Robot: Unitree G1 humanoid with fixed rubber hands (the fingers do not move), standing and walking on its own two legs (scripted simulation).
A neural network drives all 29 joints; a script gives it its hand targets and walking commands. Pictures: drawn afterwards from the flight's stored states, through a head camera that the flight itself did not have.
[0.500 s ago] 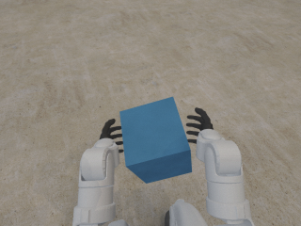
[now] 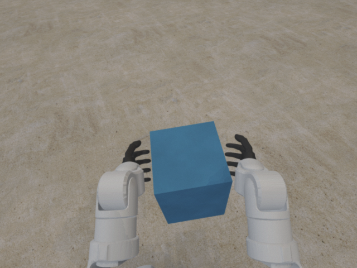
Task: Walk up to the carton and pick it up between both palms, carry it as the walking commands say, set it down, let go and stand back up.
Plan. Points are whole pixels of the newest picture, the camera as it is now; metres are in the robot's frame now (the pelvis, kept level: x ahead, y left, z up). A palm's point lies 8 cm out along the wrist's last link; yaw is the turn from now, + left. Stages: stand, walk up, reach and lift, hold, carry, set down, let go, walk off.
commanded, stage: carry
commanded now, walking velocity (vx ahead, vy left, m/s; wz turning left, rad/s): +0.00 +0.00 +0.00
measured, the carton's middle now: (189, 175) +0.35 -0.01 -0.02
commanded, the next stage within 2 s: none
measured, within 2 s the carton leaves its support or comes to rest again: neither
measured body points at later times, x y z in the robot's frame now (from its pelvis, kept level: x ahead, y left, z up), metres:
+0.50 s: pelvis -0.07 +0.01 +0.00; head -0.10 +0.01 +0.45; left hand +0.24 +0.14 +0.11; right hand +0.23 -0.11 +0.11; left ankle +0.00 +0.13 -0.72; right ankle +0.00 -0.09 -0.72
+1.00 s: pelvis -0.06 +0.02 +0.00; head -0.05 +0.03 +0.45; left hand +0.25 +0.14 +0.07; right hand +0.25 -0.11 +0.07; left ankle +0.00 +0.13 -0.72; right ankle +0.00 -0.09 -0.72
